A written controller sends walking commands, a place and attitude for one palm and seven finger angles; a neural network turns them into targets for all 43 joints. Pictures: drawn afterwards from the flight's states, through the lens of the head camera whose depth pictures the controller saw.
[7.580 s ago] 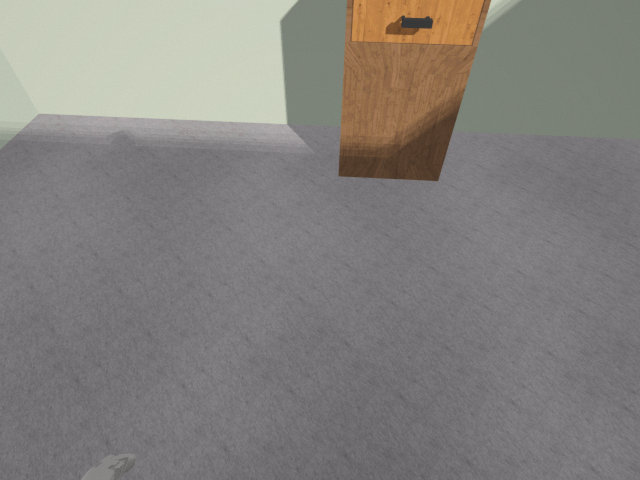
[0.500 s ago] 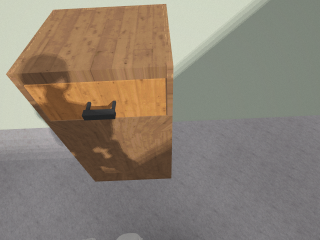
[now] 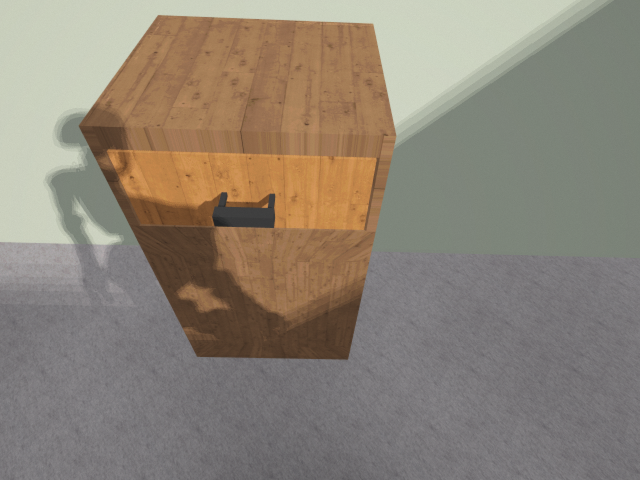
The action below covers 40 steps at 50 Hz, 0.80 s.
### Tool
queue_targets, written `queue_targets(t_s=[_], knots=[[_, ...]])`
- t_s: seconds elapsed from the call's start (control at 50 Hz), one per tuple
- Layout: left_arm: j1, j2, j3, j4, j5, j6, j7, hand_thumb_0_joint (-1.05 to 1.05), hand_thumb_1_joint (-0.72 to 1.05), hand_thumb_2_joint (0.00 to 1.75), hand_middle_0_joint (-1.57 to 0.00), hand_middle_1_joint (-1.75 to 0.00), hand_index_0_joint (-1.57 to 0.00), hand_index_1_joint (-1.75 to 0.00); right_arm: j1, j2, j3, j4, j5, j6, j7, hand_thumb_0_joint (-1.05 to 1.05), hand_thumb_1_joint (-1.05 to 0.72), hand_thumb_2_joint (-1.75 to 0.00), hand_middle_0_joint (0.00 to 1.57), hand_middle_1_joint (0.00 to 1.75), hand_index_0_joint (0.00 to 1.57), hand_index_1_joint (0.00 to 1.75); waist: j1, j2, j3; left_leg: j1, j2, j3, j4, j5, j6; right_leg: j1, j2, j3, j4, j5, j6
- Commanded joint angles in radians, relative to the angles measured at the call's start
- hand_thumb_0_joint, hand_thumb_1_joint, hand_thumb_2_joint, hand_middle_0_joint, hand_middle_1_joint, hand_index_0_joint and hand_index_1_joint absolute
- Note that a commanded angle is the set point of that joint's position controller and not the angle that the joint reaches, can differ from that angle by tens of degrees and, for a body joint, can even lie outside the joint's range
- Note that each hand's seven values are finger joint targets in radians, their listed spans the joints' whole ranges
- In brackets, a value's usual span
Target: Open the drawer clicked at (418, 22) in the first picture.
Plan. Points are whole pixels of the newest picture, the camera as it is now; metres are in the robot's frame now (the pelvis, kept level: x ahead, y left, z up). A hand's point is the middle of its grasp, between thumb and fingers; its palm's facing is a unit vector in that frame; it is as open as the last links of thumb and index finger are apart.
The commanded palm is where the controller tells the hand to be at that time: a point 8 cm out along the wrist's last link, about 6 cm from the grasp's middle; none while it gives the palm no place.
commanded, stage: come to a stop and stand still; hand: left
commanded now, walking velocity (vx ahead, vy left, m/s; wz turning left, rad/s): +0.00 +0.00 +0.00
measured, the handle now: (246, 207) +0.55 +0.19 -0.03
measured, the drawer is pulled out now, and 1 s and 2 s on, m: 0.00 0.00 0.00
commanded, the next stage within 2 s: look again from close up in 0.62 s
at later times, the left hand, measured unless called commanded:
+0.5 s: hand out of the picture -0.05 +0.14 -0.18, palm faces +0.03 -0.98 -0.17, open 7.3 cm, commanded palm none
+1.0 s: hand out of the picture +0.00 +0.18 -0.18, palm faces +0.05 -0.98 -0.20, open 7.4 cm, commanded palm none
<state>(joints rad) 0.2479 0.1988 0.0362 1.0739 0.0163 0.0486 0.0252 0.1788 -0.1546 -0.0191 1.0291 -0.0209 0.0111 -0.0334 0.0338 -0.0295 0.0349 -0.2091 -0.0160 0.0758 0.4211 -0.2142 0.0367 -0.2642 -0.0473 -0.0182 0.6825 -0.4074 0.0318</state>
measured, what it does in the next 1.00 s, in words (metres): steps on the spot: right foot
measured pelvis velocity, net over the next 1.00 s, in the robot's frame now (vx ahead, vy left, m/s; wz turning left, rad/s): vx -0.03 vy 0.00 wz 0.01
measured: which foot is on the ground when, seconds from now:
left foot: down 0.00-1.00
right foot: up 0.00-0.02, down 0.04-1.00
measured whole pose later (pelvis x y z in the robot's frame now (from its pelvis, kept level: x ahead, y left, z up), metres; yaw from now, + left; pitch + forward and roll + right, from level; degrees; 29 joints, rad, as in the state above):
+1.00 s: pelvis -0.03 +0.00 -0.01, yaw +1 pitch -2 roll -1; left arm 0.31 0.16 0.01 1.01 0.02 0.00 0.04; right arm 0.30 -0.17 -0.02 1.01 -0.03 -0.01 -0.03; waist 0.00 0.01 -0.02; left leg -0.29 0.01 0.05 0.58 -0.26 0.03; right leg -0.19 -0.02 -0.06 0.55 -0.32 0.01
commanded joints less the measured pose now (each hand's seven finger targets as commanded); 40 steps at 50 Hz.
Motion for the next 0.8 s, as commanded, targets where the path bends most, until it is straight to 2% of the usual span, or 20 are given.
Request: queue_targets(t_s=[0.0, 0.02, 0.04, 0.06, 0.08, 0.1, 0.12, 0.18, 0.2, 0.26, 0.32, 0.4, 0.5, 0.56, 0.68, 0.7, 0.72, 0.74, 0.76, 0.78], knots=[[0.062, 0.06, -0.006, -0.012, -0.005, -0.048, 0.011, 0.0, 0.9, 0.9, -0.2, -0.3, -0.2, -0.3, 0.084, -0.142, -0.03, 0.002, 0.02, -0.02, -0.002, 0.0, -0.9, -0.9, 0.2, 0.3, 0.2, 0.3, -0.025, 0.095, -0.108, 0.133, 0.194, -0.17, -0.021, 0.433, 0.05, 0.119, -0.022, 0.019, -0.346, 0.269, -0.005], [0.068, 0.077, -0.006, 0.002, -0.003, -0.054, 0.016, 0.0, 0.9, 0.9, -0.2, -0.3, -0.2, -0.3, 0.078, -0.116, -0.024, 0.004, 0.025, -0.023, 0.0, 0.0, -0.9, -0.9, 0.2, 0.3, 0.2, 0.3, -0.035, 0.033, -0.089, 0.079, 0.154, -0.131, -0.006, 0.331, 0.008, 0.153, -0.076, 0.084, -0.347, 0.387, -0.029], [0.058, 0.086, -0.009, 0.005, -0.005, -0.058, 0.017, 0.0, 0.9, 0.9, -0.2, -0.3, -0.2, -0.3, 0.073, -0.1, -0.019, 0.005, 0.026, -0.024, 0.002, 0.0, -0.9, -0.9, 0.2, 0.3, 0.2, 0.3, -0.045, 0.012, -0.073, 0.064, 0.127, -0.113, -0.024, 0.251, -0.011, 0.139, -0.112, 0.101, -0.328, 0.464, -0.05], [0.051, 0.09, -0.013, 0.004, -0.007, -0.057, 0.016, 0.0, 0.9, 0.9, -0.2, -0.3, -0.2, -0.3, 0.073, -0.1, -0.018, 0.007, 0.025, -0.025, 0.006, 0.0, -0.9, -0.9, 0.2, 0.3, 0.2, 0.3, -0.047, 0.043, -0.059, 0.071, 0.115, -0.113, -0.052, 0.184, -0.018, 0.117, -0.123, 0.081, -0.324, 0.429, -0.054], [0.047, 0.081, -0.012, 0.014, -0.004, -0.06, 0.016, 0.0, 0.9, 0.9, -0.2, -0.3, -0.2, -0.3, 0.073, -0.094, -0.015, 0.02, 0.017, -0.02, 0.005, 0.0, -0.9, -0.9, 0.2, 0.3, 0.2, 0.3, -0.048, -0.057, -0.061, 0.088, 0.115, -0.105, -0.04, 0.204, -0.022, 0.102, -0.099, 0.089, -0.317, 0.445, -0.058], [0.043, 0.072, -0.014, 0.015, -0.005, -0.062, 0.017, 0.0, 0.9, 0.9, -0.2, -0.3, -0.2, -0.3, 0.081, -0.1, -0.017, 0.029, 0.016, -0.016, 0.005, 0.0, -0.9, -0.9, 0.2, 0.3, 0.2, 0.3, -0.049, -0.121, -0.063, 0.1, 0.117, -0.094, -0.034, 0.17, -0.024, 0.09, -0.095, 0.085, -0.332, 0.409, -0.059], [0.038, 0.063, -0.02, 0.014, -0.007, -0.061, 0.017, 0.0, 0.9, 0.9, -0.2, -0.3, -0.2, -0.3, 0.083, -0.101, -0.015, 0.036, 0.015, -0.014, 0.005, 0.0, -0.9, -0.9, 0.2, 0.3, 0.2, 0.3, -0.05, -0.123, -0.029, 0.102, 0.114, -0.093, -0.051, 0.13, -0.025, 0.057, -0.097, 0.085, -0.354, 0.344, -0.058], [0.038, 0.053, -0.024, 0.018, -0.009, -0.057, 0.017, 0.0, 0.9, 0.9, -0.2, -0.3, -0.2, -0.3, 0.096, -0.099, -0.006, 0.064, 0.013, -0.013, 0.008, 0.0, -0.9, -0.9, 0.2, 0.3, 0.2, 0.3, -0.047, -0.071, 0.044, 0.085, 0.115, -0.102, -0.09, 0.066, -0.024, 0.003, -0.078, 0.091, -0.393, 0.167, -0.053], [0.042, 0.056, -0.023, 0.019, -0.008, -0.055, 0.017, 0.0, 0.9, 0.9, -0.2, -0.3, -0.2, -0.3, 0.1, -0.098, -0.003, 0.072, 0.014, -0.012, 0.009, 0.0, -0.9, -0.9, 0.2, 0.3, 0.2, 0.3, -0.045, -0.036, 0.056, 0.078, 0.115, -0.101, -0.094, 0.045, -0.024, -0.002, -0.074, 0.093, -0.403, 0.134, -0.053], [0.057, 0.055, -0.022, 0.025, -0.009, -0.052, 0.017, 0.0, 0.9, 0.9, -0.2, -0.3, -0.2, -0.3, 0.12, -0.083, 0.002, 0.09, 0.01, -0.005, 0.009, 0.0, -0.9, -0.9, 0.2, 0.3, 0.2, 0.3, -0.042, 0.007, 0.106, 0.039, 0.105, -0.099, -0.108, -0.025, -0.029, -0.029, -0.07, 0.1, -0.426, 0.044, -0.055], [0.068, 0.054, -0.019, 0.026, -0.009, -0.05, 0.016, 0.0, 0.9, 0.9, -0.2, -0.3, -0.2, -0.3, 0.148, -0.074, 0.004, 0.1, 0.008, -0.003, 0.007, 0.0, -0.9, -0.9, 0.2, 0.3, 0.2, 0.3, -0.042, 0.039, 0.108, 0.021, 0.101, -0.1, -0.107, -0.054, -0.03, -0.029, -0.065, 0.105, -0.434, 0.009, -0.058], [0.082, 0.047, -0.018, 0.028, -0.01, -0.048, 0.015, 0.0, 0.9, 0.9, -0.2, -0.3, -0.2, -0.3, 0.178, -0.067, 0.003, 0.105, 0.007, 0.0, 0.005, 0.0, -0.9, -0.9, 0.2, 0.3, 0.2, 0.3, -0.042, 0.026, 0.104, 0.016, 0.103, -0.1, -0.096, -0.078, -0.03, -0.05, -0.062, 0.103, -0.439, -0.04, -0.06], [0.095, 0.03, -0.017, 0.03, -0.011, -0.05, 0.015, 0.0, 0.9, 0.9, -0.2, -0.3, -0.2, -0.3, 0.213, -0.054, 0.001, 0.113, 0.006, -0.005, 0.002, 0.0, -0.9, -0.9, 0.2, 0.3, 0.2, 0.3, -0.044, 0.019, 0.076, 0.008, 0.106, -0.107, -0.091, -0.074, -0.028, -0.042, -0.057, 0.1, -0.422, -0.025, -0.063], [0.11, 0.013, -0.02, 0.038, -0.012, -0.055, 0.015, 0.0, 0.9, 0.9, -0.2, -0.3, -0.2, -0.3, 0.224, -0.044, 0.003, 0.116, 0.008, -0.012, -0.001, 0.0, -0.9, -0.9, 0.2, 0.3, 0.2, 0.3, -0.042, 0.017, 0.055, 0.011, 0.112, -0.11, -0.095, -0.043, -0.025, -0.021, -0.054, 0.094, -0.405, 0.035, -0.062], [0.138, -0.005, -0.023, 0.051, -0.009, -0.056, 0.018, 0.0, 0.9, 0.9, -0.2, -0.3, -0.2, -0.3, 0.223, -0.038, 0.002, 0.118, 0.01, -0.016, -0.003, 0.0, -0.9, -0.9, 0.2, 0.3, 0.2, 0.3, -0.038, 0.041, 0.071, 0.002, 0.12, -0.12, -0.113, -0.059, -0.022, -0.022, -0.047, 0.078, -0.386, 0.081, -0.058], [0.096, 0.175, -0.034, -0.056, 0.018, -0.075, 0.015, 0.0, 0.9, 0.9, -0.2, -0.3, -0.2, -0.3, 0.179, -0.18, -0.014, -0.008, -0.003, -0.019, 0.016, 0.0, -0.9, -0.9, 0.2, 0.3, 0.2, 0.3, -0.07, 0.006, 0.161, -0.05, 0.082, -0.128, -0.023, 0.029, -0.03, -0.041, -0.023, 0.058, -0.336, 0.143, -0.079], [0.106, 0.095, -0.013, -0.048, 0.004, -0.082, 0.022, 0.0, 0.9, 0.9, -0.2, -0.3, -0.2, -0.3, 0.143, -0.14, -0.016, -0.031, -0.008, -0.036, 0.007, 0.0, -0.9, -0.9, 0.2, 0.3, 0.2, 0.3, -0.039, 0.036, 0.014, -0.053, 0.105, -0.115, 0.038, -0.044, -0.018, -0.018, -0.071, 0.088, -0.316, 0.061, -0.08], [0.117, 0.085, -0.008, -0.043, 0.012, -0.087, 0.024, 0.0, 0.9, 0.9, -0.2, -0.3, -0.2, -0.3, 0.169, -0.105, -0.02, -0.023, -0.011, -0.043, -0.001, 0.0, -0.9, -0.9, 0.2, 0.3, 0.2, 0.3, -0.057, 0.011, -0.071, -0.031, 0.084, -0.115, 0.087, 0.035, -0.018, 0.008, -0.09, 0.123, -0.322, 0.14, -0.095], [0.114, 0.079, -0.013, -0.058, 0.004, -0.085, 0.024, 0.0, 0.9, 0.9, -0.2, -0.3, -0.2, -0.3, 0.202, -0.086, -0.015, -0.024, -0.008, -0.041, -0.002, 0.0, -0.9, -0.9, 0.2, 0.3, 0.2, 0.3, -0.065, -0.015, -0.106, -0.021, 0.072, -0.104, 0.116, 0.041, -0.018, 0.022, -0.111, 0.128, -0.333, 0.154, -0.102], [0.109, 0.07, -0.01, -0.072, 0.004, -0.081, 0.023, 0.0, 0.9, 0.9, -0.2, -0.3, -0.2, -0.3, 0.214, -0.074, -0.014, -0.03, -0.007, -0.035, -0.002, 0.0, -0.9, -0.9, 0.2, 0.3, 0.2, 0.3, -0.069, -0.019, -0.097, -0.031, 0.065, -0.093, 0.133, 0.021, -0.021, -0.001, -0.119, 0.141, -0.34, 0.117, -0.111]])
